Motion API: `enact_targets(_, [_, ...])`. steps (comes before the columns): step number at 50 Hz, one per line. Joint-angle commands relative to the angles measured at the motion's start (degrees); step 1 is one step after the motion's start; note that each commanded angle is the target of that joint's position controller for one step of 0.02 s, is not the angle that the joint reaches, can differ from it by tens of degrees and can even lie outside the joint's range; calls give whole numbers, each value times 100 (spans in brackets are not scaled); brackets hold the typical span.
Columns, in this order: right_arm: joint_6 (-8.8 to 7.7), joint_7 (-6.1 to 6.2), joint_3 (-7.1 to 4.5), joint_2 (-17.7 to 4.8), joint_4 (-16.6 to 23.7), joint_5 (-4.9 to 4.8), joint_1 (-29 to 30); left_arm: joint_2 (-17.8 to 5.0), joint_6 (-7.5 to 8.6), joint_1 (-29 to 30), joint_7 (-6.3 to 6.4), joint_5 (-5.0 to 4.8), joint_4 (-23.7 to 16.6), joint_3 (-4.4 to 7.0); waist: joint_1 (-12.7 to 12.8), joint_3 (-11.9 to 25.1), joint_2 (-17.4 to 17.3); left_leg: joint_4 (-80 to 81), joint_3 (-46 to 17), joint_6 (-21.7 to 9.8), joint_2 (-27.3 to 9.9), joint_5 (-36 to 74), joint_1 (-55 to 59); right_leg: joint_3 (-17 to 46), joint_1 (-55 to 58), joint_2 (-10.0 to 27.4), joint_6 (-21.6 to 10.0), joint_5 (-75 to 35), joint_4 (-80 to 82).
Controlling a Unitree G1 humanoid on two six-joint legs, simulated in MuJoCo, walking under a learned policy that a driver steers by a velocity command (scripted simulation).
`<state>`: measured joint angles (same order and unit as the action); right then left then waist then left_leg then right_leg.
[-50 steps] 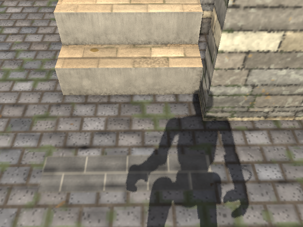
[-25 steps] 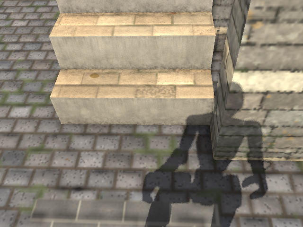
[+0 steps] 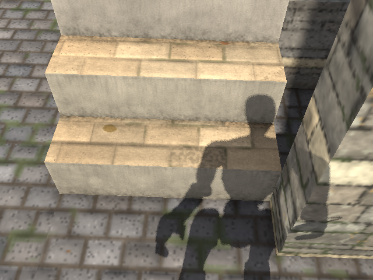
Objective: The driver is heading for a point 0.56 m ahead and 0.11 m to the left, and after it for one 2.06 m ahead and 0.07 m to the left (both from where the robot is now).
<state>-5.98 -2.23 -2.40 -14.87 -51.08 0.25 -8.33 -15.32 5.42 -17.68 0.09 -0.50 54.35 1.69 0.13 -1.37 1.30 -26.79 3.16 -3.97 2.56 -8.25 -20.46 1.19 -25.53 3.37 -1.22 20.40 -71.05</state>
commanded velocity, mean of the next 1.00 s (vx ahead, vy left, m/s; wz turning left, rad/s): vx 0.50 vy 0.00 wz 0.26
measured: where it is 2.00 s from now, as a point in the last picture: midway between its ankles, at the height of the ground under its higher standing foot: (162, 264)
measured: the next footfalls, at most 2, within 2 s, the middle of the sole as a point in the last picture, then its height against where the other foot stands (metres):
right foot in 0.36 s outside the picture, level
left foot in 0.84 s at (148, 263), level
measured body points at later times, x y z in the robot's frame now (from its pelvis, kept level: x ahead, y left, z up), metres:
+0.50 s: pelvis +0.25 -0.02 +0.01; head +0.28 -0.03 +0.46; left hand +0.34 +0.24 -0.11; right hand +0.29 -0.28 -0.14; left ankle +0.18 +0.09 -0.66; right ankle +0.29 -0.11 -0.73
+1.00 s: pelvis +0.46 +0.09 +0.00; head +0.49 +0.12 +0.45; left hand +0.46 +0.36 -0.14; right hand +0.64 -0.12 -0.11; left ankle +0.49 +0.14 -0.73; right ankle +0.44 -0.08 -0.64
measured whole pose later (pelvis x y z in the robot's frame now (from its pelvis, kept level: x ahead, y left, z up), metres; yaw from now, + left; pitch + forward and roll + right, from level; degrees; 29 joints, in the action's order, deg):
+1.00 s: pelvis +0.46 +0.09 +0.00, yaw +18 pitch +0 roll -1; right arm -4.0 -0.6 -2.1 -13.5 -50.3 1.7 -9.9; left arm -14.3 2.9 -11.3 0.6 1.0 52.2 1.8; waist 0.7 -4.3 1.9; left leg -23.7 3.2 -7.4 5.6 -8.0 -16.3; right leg -1.5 -25.4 4.9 -0.2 17.5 -67.0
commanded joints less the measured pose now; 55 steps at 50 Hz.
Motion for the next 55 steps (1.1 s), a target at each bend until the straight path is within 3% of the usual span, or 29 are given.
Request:
enact_targets(1, [-5,26,-94,-547,-50,173,-650,-176,-168,-383,-142,456,-292,48,189,324,-41,1529,-1416,-876,-1537,1277,488,25,-263,274,-36,-377,516])
enact_targets(3, [-37,45,-168,-772,-155,116,-772,-26,-342,-212,-257,430,-441,30,281,113,-476,1720,-1035,-861,-1386,1358,279,-127,-257,226,-13,-743,1102])
enact_targets(6, [-24,33,-150,-685,-174,44,-791,-134,-360,518,-281,337,-692,9,135,-83,-649,1956,-848,-771,-1239,676,396,-239,-341,257,21,-1567,2385])
enact_targets(7, [-39,71,-155,-697,-161,46,-779,-32,-355,672,-256,347,-690,-12,100,-176,-808,2033,-845,-777,-1202,515,466,-323,-287,207,32,-1713,2904])
enact_targets(10, [4,153,-156,-731,-335,35,-1228,-109,-264,1321,-200,254,-833,-8,-209,-330,-595,2121,-1015,-822,-1371,261,1115,-399,-426,113,24,-1828,3514])
enact_targets(13, [17,179,-133,-697,-483,38,-1517,-168,-146,1635,-213,276,-944,29,-329,-369,-453,1828,-1123,-831,-1527,716,1763,-376,-505,80,-60,-1617,3924])
enact_targets(15, [37,207,-155,-801,-531,61,-1514,-212,-59,1501,-195,295,-955,69,-224,-279,-445,1407,-1249,-804,-1579,1323,1979,-408,-184,-44,-136,-1176,4158])
enact_targets(17, [36,208,-141,-810,-529,25,-1388,-271,57,434,-21,344,-623,128,318,182,-117,142,-987,-589,-1153,2032,1640,-382,1472,-160,-247,-1182,4966])
enact_targets(18, [-15,206,-62,-535,-385,-39,-1366,-782,100,-549,96,452,-437,269,656,920,391,-1228,-683,-437,-796,1398,888,653,2853,785,-519,-545,5155])
enact_targets(19, [-44,185,72,38,-242,-208,-1793,-1511,56,-1036,134,454,-334,482,576,1363,1677,-2764,-116,-185,69,-1039,-1023,2567,4352,2051,-1145,123,5627])
enact_targets(20, [37,235,-71,-590,-331,-50,-1530,-1097,-16,-790,113,366,-341,436,559,1080,958,-3399,-555,-288,-108,-1978,-1546,2936,3904,2166,-1213,358,5863])
enact_targets(22, [104,198,-104,-506,-299,-8,-1115,-427,-9,-37,69,298,-495,267,281,295,296,-3456,-744,-334,-572,-1305,-1529,1694,2981,1770,-954,-299,6116])
enact_targets(23, [162,188,-115,-403,-287,31,-964,-268,16,78,89,269,-489,213,191,91,277,-3350,-716,-288,-692,-1094,-1442,1183,2657,1593,-809,-837,6234])
enact_targets(24, [216,166,-110,-324,-208,39,-864,-264,44,136,144,297,-507,220,93,-28,353,-3433,-620,-231,-715,-1022,-1504,927,2525,1517,-767,-1418,6213])
enact_targets(27, [347,27,-74,-32,-132,87,-750,-344,105,-79,150,165,-361,222,-62,7,309,-3488,-397,-38,-777,-551,-1601,61,2370,1335,-707,-2353,6163])
enact_targets(31, [368,-102,11,58,377,100,342,-473,145,-162,142,151,-234,218,27,-363,381,-2578,-112,114,-832,227,-1658,-709,2037,1181,-750,-2706,6409])
enact_targets(32, [383,-157,23,72,424,80,217,-580,165,-78,167,193,-255,237,-51,-357,445,-2197,-121,107,-805,495,-1294,-952,1885,1052,-695,-2989,6388])
enact_targets(35, [460,-210,21,-94,594,106,377,-751,201,15,53,157,-232,309,-92,-292,430,-1403,115,-53,-655,771,-709,-1295,2015,1077,-573,-3604,6212])
enact_targets(37, [478,-192,-17,-206,686,164,401,-826,169,-1,85,128,-192,341,-107,-248,493,-1172,140,-173,-602,398,-706,-1365,2446,1217,-497,-4120,5873])
enact_targets(39, [469,-165,-97,-323,615,258,134,-912,48,87,116,153,-201,343,-197,69,578,-938,271,-299,-279,-423,-481,-1485,2807,1298,-467,-5510,4922])
enact_targets(40, [402,-181,-116,-348,516,220,-244,-907,-105,40,110,126,-219,336,-248,360,500,-547,384,-425,-31,-548,-156,-1517,3028,1316,-500,-5942,3999])
enact_targets(41, [282,-135,-168,-422,372,255,-699,-843,-211,-54,88,105,-179,294,-509,811,209,-105,348,-599,205,-50,731,-1576,2756,1199,-344,-5243,2842])
enact_targets(42, [222,-54,-293,-807,284,300,-1211,-767,-243,-198,72,171,-284,259,-681,1120,-401,184,-622,-732,-392,-195,1684,-1573,1745,983,-116,-3419,1436])
enact_targets(43, [219,7,-436,-1561,428,349,-1028,4,-218,-532,-20,132,-641,61,-156,1264,-2036,476,-3326,-1523,-2046,619,3072,-1451,-718,-122,216,1087,-370])
enact_targets(44, [286,82,-456,-1434,365,132,-1218,-518,-196,-78,40,236,-548,152,-480,1484,-1047,1058,-3613,-1558,-2119,835,2682,-326,-832,-138,144,837,-757])
enact_targets(46, [227,179,-222,-674,392,83,-568,-436,-103,-129,62,78,-359,113,-70,499,-449,1180,-2212,-1119,-1750,1734,1509,-151,-490,290,55,-196,-174])
enact_targets(48, [129,208,-107,-461,327,109,-308,-409,-221,-160,76,184,-218,106,140,505,-299,1173,-1520,-617,-1486,3097,1333,-106,-150,320,78,-393,241])
enact_targets(51, [12,259,-36,-506,175,163,-500,-251,-400,-321,31,98,-1,107,209,770,-347,999,-723,-18,-1355,4835,1429,24,144,34,97,-670,472])
enact_targets(55, [47,366,4,-527,55,113,-776,-244,-471,-13,21,128,113,147,10,674,-628,1120,-446,309,-1358,4008,1811,100,-362,-161,99,-1104,610])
